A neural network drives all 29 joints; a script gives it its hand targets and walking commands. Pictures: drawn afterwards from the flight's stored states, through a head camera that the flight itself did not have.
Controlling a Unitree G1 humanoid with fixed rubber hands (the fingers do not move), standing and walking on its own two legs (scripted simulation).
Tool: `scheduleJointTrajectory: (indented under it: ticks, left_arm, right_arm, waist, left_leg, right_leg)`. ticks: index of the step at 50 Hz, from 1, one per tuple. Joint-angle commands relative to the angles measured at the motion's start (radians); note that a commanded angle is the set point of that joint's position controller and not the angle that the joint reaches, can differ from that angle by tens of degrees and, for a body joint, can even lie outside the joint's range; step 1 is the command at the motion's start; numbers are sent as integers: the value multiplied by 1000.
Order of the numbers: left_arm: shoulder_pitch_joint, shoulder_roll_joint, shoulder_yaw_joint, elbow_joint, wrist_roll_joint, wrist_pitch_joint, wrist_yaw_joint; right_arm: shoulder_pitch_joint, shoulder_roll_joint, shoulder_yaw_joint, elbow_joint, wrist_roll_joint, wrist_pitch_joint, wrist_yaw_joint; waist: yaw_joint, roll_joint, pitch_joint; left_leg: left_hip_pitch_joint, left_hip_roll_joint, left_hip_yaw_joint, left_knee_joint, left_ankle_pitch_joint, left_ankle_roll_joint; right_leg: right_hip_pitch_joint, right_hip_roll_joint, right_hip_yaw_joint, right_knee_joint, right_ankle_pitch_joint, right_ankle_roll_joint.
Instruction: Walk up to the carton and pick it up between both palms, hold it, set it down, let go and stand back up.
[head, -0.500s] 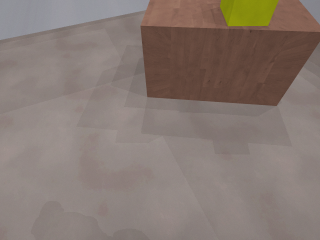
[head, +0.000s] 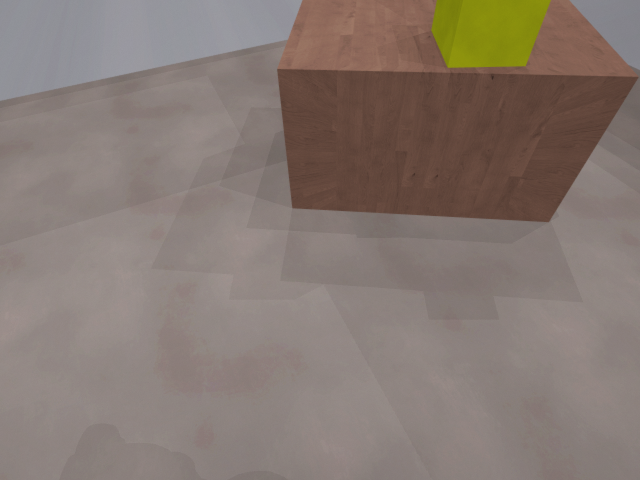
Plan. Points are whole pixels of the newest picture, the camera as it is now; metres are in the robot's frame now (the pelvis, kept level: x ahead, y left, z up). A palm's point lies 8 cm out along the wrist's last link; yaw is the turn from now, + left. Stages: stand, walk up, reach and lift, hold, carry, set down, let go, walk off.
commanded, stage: stand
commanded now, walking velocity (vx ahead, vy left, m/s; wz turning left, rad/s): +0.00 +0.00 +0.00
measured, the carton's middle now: (485, 7) +1.44 -0.55 +0.00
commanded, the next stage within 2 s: none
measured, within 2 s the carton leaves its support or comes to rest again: neither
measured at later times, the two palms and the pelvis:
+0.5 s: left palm out of the picture -0.05 +0.20 -0.15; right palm out of the picture -0.07 -0.19 -0.15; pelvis -0.03 +0.00 +0.00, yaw +0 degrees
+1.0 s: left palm out of the picture -0.03 +0.21 -0.15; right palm out of the picture -0.06 -0.17 -0.15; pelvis -0.02 +0.01 +0.00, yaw +0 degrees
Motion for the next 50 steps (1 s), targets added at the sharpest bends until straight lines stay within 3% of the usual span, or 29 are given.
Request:
scheduleJointTrajectory:
  ticks: [1, 2, 3, 4, 5, 6, 7, 9, 10, 11, 12, 14, 15, 17, 18, 19, 20, 21, 22, 23, 26, 28, 30, 31, 32, 33, 34, 38, 50]
  left_arm:
    - [114, 80, 7, -17, 1, -12, -5]
    - [109, 121, 20, -8, -4, -9, 1]
    - [117, 108, 10, -3, -5, -12, 1]
    - [81, 96, 13, -25, -9, -12, -7]
    - [58, 68, 1, -22, -3, -6, -5]
    - [106, 111, 17, -25, -5, -7, -7]
    - [123, 92, 11, -22, -6, -5, -7]
    - [102, 44, -7, -24, 0, -13, -4]
    - [99, 112, 11, -37, 4, -15, 4]
    - [116, 97, 9, -33, 3, -17, -2]
    - [71, 103, 7, -51, 3, -17, 2]
    - [116, 113, 15, -45, -6, -14, -4]
    - [116, 78, 3, -36, -8, -9, -4]
    - [83, 128, 22, -57, -5, -11, -2]
    - [95, 157, 25, -59, 2, -18, -2]
    - [131, 86, 7, -36, 0, -8, 5]
    - [144, 84, 2, -30, -5, 1, -1]
    - [137, 108, 10, -40, -5, 4, -3]
    - [113, 86, 6, -40, -12, 13, -4]
    - [148, 51, -10, -16, -8, 12, -1]
    - [91, 81, 4, -49, -9, 0, -16]
    - [73, 94, 10, -58, -3, 0, -12]
    - [68, 153, 29, -70, -5, -6, -15]
    - [110, 134, 25, -58, -8, -2, -14]
    - [63, 119, 23, -67, -4, 0, -12]
    - [114, 86, 16, -61, -10, 3, -11]
    - [89, 113, 28, -65, -4, -1, -7]
    - [109, 90, 22, -63, -8, -4, -11]
    - [114, 72, 18, -53, -5, -7, -10]
  right_arm:
    - [107, -121, -18, 10, 3, 1, -2]
    - [98, -137, -27, -5, -2, -3, -2]
    - [96, -81, -13, 2, 4, -1, -2]
    - [118, -37, 2, 9, 3, 2, 1]
    - [138, -40, 8, 11, 2, 2, 1]
    - [113, -43, 4, 12, -7, -4, 0]
    - [94, -40, 8, 5, 2, 2, -1]
    - [122, -69, -4, 2, -7, 4, -5]
    - [132, -34, 6, 0, -3, -1, -2]
    - [137, -77, -4, 23, -9, 12, -6]
    - [128, -113, -8, 11, -8, 11, -6]
    - [105, -96, -6, 8, -8, 10, -1]
    - [107, -88, -6, 2, -5, 5, 4]
    - [63, -105, -11, -23, -7, -2, 8]
    - [102, -54, -1, 3, -5, 1, 12]
    - [127, -55, 2, 0, -5, -2, 7]
    - [147, -33, 5, 17, -5, 7, 9]
    - [163, -42, 3, 15, -8, 13, 4]
    - [149, -53, 6, 11, -9, 16, 3]
    - [183, -60, 8, 8, -5, 19, 0]
    - [131, -101, -3, -8, -7, 11, 4]
    - [140, -105, -8, -9, -4, 10, 12]
    - [141, -107, -13, -8, -12, 11, 9]
    - [168, -51, 5, -5, -14, 9, 11]
    - [184, -40, 7, -9, -10, -6, 15]
    - [161, -49, 11, -13, -5, -16, 11]
    - [154, -46, 8, -3, -5, -15, 8]
    - [138, -72, 3, -17, -12, -14, 1]
    - [152, -74, -6, -17, -11, -7, -1]
  waist:
    - [14, 29, 100]
    - [7, 24, 88]
    - [5, -36, 72]
    - [-2, 25, 114]
    - [-15, -48, 109]
    - [18, 18, 82]
    - [31, -36, 108]
    - [5, -29, 84]
    - [-10, 13, 34]
    - [3, -8, 105]
    - [-11, 52, 138]
    - [12, -36, 65]
    - [0, -22, 107]
    - [9, -15, 63]
    - [2, 58, 79]
    - [-4, 18, 105]
    - [-2, 15, 111]
    - [-6, -44, 120]
    - [5, -26, 183]
    - [-1, -47, 187]
    - [-2, -43, 136]
    - [-15, -12, 123]
    - [-4, 3, 91]
    - [-2, -66, 91]
    - [-18, -80, 33]
    - [12, -19, 47]
    - [3, 15, 23]
    - [15, 33, 22]
    - [8, -1, 110]
  left_leg:
    - [-68, 15, 5, -65, 188, 45]
    - [-59, 21, 15, -51, 177, 47]
    - [-46, 19, 19, -37, 186, 47]
    - [-90, 9, 22, -68, 164, 34]
    - [-88, 19, 16, -62, 169, 34]
    - [-80, 19, 5, -60, 192, 40]
    - [-98, 7, 23, -57, 144, 35]
    - [-50, 17, 12, -49, 191, 48]
    - [-51, 19, 34, -43, 187, 48]
    - [-78, 9, 27, -58, 151, 34]
    - [-99, 13, 13, -77, 160, 35]
    - [-100, 3, 16, -55, 162, 36]
    - [-88, 13, 24, -52, 135, 38]
    - [-65, 15, 16, -55, 165, 37]
    - [-90, 9, 22, -47, 149, 35]
    - [-90, 16, 9, -57, 142, 44]
    - [-82, 9, 25, -39, 124, 36]
    - [-78, -1, 15, -52, 81, 38]
    - [-104, -5, 44, -23, 68, 31]
    - [-85, -4, 22, -53, 81, 40]
    - [-93, 17, 9, -61, 108, 46]
    - [-110, -17, 41, -29, 92, 39]
    - [-102, -4, 40, -43, 103, 35]
    - [-118, -12, 32, -42, 108, 34]
    - [-105, -8, 22, -63, 109, 40]
    - [-114, 6, 13, -71, 136, 49]
    - [-101, 4, 23, -74, 134, 48]
    - [-114, 3, 11, -64, 142, 49]
    - [-105, 8, -4, -72, 159, 63]
  right_leg:
    - [-42, -170, 135, -102, 360, 9]
    - [-41, -170, 138, -114, 330, 12]
    - [-46, -164, 133, -125, 341, 19]
    - [-49, -165, 128, -113, 273, 11]
    - [-38, -160, 129, -101, 261, 7]
    - [-19, -159, 116, -93, 296, 15]
    - [-40, -154, 123, -120, 213, 21]
    - [-51, -172, 133, -113, 318, 17]
    - [-19, -186, 143, -89, 345, -1]
    - [-74, -173, 150, -125, 220, 2]
    - [-78, -172, 136, -124, 214, 10]
    - [-21, -162, 114, -131, 196, 30]
    - [-78, -170, 152, -138, 166, 17]
    - [-88, -166, 126, -135, 213, 11]
    - [-56, -178, 148, -144, 205, 23]
    - [-85, -172, 150, -117, 208, 12]
    - [-119, -188, 169, -166, 115, 29]
    - [-165, -175, 159, -196, -73, 15]
    - [-197, -185, 200, -245, -144, 36]
    - [-242, -193, 196, -232, -153, 9]
    - [-178, -150, 166, -188, -28, 15]
    - [-174, -187, 219, -231, -111, 23]
    - [-127, -201, 208, -215, -98, 5]
    - [-141, -178, 171, -221, -96, 13]
    - [-96, -155, 142, -187, -49, 8]
    - [-91, -148, 146, -155, 36, 5]
    - [-111, -176, 147, -167, 15, -3]
    - [-50, -173, 150, -131, 125, -5]
    - [-108, -157, 133, -111, 165, 13]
